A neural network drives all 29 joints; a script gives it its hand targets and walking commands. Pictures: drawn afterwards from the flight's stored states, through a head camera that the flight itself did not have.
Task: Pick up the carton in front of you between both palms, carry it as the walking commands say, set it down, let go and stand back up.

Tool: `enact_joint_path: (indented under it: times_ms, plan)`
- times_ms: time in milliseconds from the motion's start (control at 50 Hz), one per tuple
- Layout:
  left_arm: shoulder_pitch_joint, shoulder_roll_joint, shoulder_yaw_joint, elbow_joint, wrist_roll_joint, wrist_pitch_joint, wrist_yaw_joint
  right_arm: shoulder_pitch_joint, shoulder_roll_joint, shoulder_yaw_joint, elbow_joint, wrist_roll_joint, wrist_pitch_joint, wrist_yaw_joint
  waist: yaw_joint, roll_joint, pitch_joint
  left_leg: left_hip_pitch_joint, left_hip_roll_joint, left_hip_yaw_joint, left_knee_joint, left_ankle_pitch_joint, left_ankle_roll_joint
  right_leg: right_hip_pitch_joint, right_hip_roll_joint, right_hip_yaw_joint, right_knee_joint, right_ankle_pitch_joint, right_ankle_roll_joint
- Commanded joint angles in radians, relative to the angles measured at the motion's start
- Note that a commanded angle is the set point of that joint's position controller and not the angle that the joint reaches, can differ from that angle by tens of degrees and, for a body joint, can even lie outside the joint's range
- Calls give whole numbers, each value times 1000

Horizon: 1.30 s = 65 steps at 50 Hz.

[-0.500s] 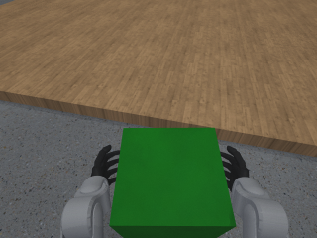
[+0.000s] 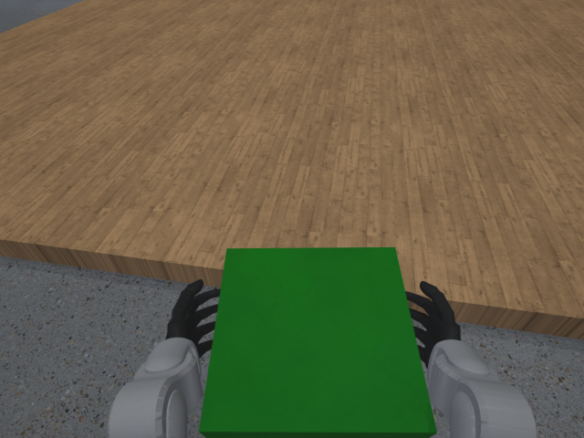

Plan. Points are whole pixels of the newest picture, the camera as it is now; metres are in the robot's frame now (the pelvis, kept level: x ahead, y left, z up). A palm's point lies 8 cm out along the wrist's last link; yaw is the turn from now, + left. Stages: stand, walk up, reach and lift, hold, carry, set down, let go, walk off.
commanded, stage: carry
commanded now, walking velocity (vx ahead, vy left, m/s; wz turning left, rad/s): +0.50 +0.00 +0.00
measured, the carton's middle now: (310, 363) +0.23 +0.00 +0.02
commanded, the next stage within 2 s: none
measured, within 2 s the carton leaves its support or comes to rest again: neither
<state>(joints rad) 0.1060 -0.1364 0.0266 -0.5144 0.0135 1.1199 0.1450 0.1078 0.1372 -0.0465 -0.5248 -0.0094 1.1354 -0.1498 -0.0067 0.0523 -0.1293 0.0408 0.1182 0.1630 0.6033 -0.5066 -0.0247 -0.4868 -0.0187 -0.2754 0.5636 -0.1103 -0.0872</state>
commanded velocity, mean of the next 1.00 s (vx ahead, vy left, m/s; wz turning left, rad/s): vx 0.21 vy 0.00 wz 0.00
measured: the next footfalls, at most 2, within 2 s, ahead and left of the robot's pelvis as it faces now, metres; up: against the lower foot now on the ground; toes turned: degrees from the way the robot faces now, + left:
left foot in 0.50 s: +0.54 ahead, +0.11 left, +0.00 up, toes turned +10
right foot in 0.86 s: +0.59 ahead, -0.09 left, +0.00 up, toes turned -8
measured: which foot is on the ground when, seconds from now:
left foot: down 0.00-0.00, up 0.02-0.48, down 0.50-1.00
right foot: down 0.00-0.52, up 0.54-0.84, down 0.86-1.00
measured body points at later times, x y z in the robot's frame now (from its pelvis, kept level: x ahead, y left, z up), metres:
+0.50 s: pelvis +0.33 +0.02 +0.00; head +0.32 +0.03 +0.45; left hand +0.60 +0.17 +0.11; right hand +0.60 -0.14 +0.12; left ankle +0.48 +0.10 -0.72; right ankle +0.11 -0.08 -0.71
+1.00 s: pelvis +0.53 +0.02 +0.02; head +0.57 +0.01 +0.46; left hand +0.89 +0.17 +0.14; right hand +0.89 -0.14 +0.14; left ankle +0.48 +0.10 -0.71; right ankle +0.54 -0.08 -0.71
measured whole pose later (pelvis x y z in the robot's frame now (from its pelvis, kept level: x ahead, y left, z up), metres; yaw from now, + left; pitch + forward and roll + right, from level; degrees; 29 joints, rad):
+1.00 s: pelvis +0.53 +0.02 +0.02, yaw +0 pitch +5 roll +0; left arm -0.54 -0.14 0.28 -0.20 0.00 1.09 0.21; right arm -0.53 0.12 -0.29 -0.21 0.00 1.09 -0.21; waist 0.01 0.02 0.00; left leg -0.31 0.02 0.16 0.59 -0.37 0.04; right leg -0.42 -0.02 -0.11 0.60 -0.26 -0.03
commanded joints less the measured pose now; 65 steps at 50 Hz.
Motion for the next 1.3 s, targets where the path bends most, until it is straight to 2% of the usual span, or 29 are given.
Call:
enact_joint_path:
  times_ms: [0,40,60,120,180,280,380,420,440,460,480,500,520,540,560,580,620,680,780,820,840,860,880,920,960,1000,1040,1180,1280]
  plan:
    - [-270,-649,-537,-82,-164,-6,-15,-321,585,572,-146,178,-12,35,29,-309,-203,-679,-125,-89,683,59,5,697,-416,859,-408,-246,-168]
    - [-321,-717,-566,-117,-193,-20,-39,-331,672,574,-120,172,-29,46,28,-130,-196,-695,-18,-169,746,108,54,593,-377,636,-347,-24,-133]
    - [-346,-744,-583,-123,-200,-29,-50,-323,714,576,-100,164,-40,52,21,-61,-179,-669,19,-180,663,173,60,522,-350,541,-357,-20,-93]
    - [-349,-770,-608,-110,-210,-49,-78,-296,770,580,-63,127,-68,60,17,-132,-161,-607,17,-124,475,258,47,417,-279,354,-412,-112,-27]
    - [-310,-726,-601,-104,-206,-55,-84,-272,748,581,-63,108,-78,50,17,-162,-108,-668,10,-68,296,329,27,444,-261,280,-465,-94,-37]
    - [-298,-628,-555,-136,-187,-43,-53,-307,661,585,-125,138,-61,24,22,-170,-29,-737,-8,-8,87,446,18,525,-225,181,-437,114,-40]
    - [-444,-490,-498,-144,-192,-21,15,-475,507,542,-173,180,-32,-18,48,-199,53,-677,-41,27,-20,495,63,520,-209,133,-386,217,-40]
    - [-528,-432,-474,-135,-197,-15,43,-535,444,501,-149,184,-26,-40,24,-200,18,-539,-75,53,-43,468,87,521,-205,107,-282,400,-20]
    - [-572,-408,-462,-131,-199,-13,57,-563,419,477,-126,184,-25,-51,-1,-192,-35,-410,-119,92,-58,446,94,512,-186,67,-145,534,2]
    - [-613,-388,-452,-126,-199,-10,68,-575,394,451,-90,183,-25,-60,-40,-134,-112,-233,-166,127,-117,447,92,475,-128,23,74,542,36]
    - [-664,-369,-437,-115,-196,-7,79,-606,379,427,-73,185,-23,-66,-69,-55,-197,-30,-50,-21,-109,535,100,325,-97,54,297,307,66]
    - [-681,-384,-420,-88,-204,-1,88,-665,342,414,-61,188,-26,-76,-54,196,-331,227,249,-496,-150,646,278,12,30,94,649,-94,102]
    - [-712,-387,-402,-68,-208,-1,94,-679,370,414,-38,200,-24,-80,-53,236,-356,208,283,-597,-241,771,311,-68,79,210,818,-414,86]
    - [-770,-427,-399,-53,-218,-4,97,-730,388,401,-42,215,-28,-80,-42,197,-349,162,262,-507,-217,864,304,-104,34,267,869,-413,57]
    - [-818,-462,-389,-29,-221,-9,97,-784,428,405,-32,221,-34,-75,-33,83,-346,119,242,-422,-197,924,272,-109,-15,290,829,-385,45]
    - [-854,-490,-380,-2,-210,-14,93,-830,467,411,-14,223,-41,-68,-25,28,-317,51,216,-349,-205,939,243,-104,-41,290,754,-347,41]
    - [-916,-533,-379,49,-196,-27,86,-919,526,418,24,228,-59,-52,-1,44,-326,-18,173,-225,-225,937,200,-34,-59,269,582,-300,55]
    - [-999,-564,-385,114,-180,-43,80,-1013,547,413,81,221,-74,-38,-2,58,-338,-75,135,-105,-205,1017,206,60,-27,226,314,-273,71]
    - [-1108,-567,-375,195,-186,-53,81,-1071,533,356,185,172,-79,-57,-14,91,-361,-54,111,-48,-94,1025,203,99,15,178,76,-89,62]
    - [-1128,-573,-363,222,-190,-51,78,-1099,537,343,212,162,-77,-67,2,59,-350,-100,75,-29,-24,880,152,200,-6,169,-120,138,65]
    - [-1129,-572,-355,235,-190,-46,74,-1107,538,339,226,157,-74,-72,11,35,-349,-171,56,-45,3,727,115,289,-73,229,-140,288,55]
    - [-1148,-564,-344,247,-186,-44,73,-1113,543,333,240,151,-67,-75,13,-77,-378,-286,6,-42,54,515,76,425,-193,345,-30,731,0]
    - [-1147,-569,-338,266,-182,-44,75,-1121,561,336,245,150,-57,-72,7,-155,-416,-300,-32,-86,26,353,57,481,-230,379,25,870,-56]
    - [-1106,-607,-329,272,-179,-39,68,-1160,605,359,233,174,-45,-60,13,-194,-409,-242,-34,-86,-2,396,52,445,-198,336,30,809,-39]
    - [-1111,-639,-332,251,-173,-37,60,-1177,651,378,224,190,-45,-50,12,-145,-408,-178,-21,-89,-6,609,50,392,-164,291,73,760,-19]
    - [-1139,-648,-345,221,-172,-40,55,-1180,664,383,220,189,-48,-46,7,-80,-425,-106,9,-110,8,844,66,335,-127,256,86,588,0]
    - [-1138,-649,-354,217,-167,-43,55,-1162,659,384,226,177,-52,-46,3,-45,-427,-78,24,-110,18,968,78,321,-102,234,72,496,16]
    - [-1062,-708,-371,305,-126,-61,34,-1075,713,391,318,128,-74,-26,8,-96,-375,-168,-40,-63,-76,695,32,470,-135,250,39,790,3]
    - [-1074,-756,-394,318,-112,-100,20,-1083,756,399,341,108,-114,-13,4,-22,-349,-2,10,-76,-68,1051,44,350,-68,185,-24,468,43]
